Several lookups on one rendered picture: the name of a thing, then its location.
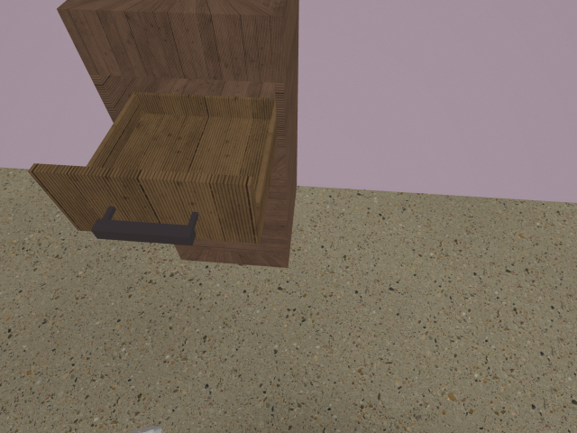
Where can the drawer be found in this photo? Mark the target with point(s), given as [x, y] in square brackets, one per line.
[168, 155]

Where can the cabinet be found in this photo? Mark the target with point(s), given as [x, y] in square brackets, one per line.
[230, 48]

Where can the handle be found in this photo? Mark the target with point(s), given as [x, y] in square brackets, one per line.
[106, 228]

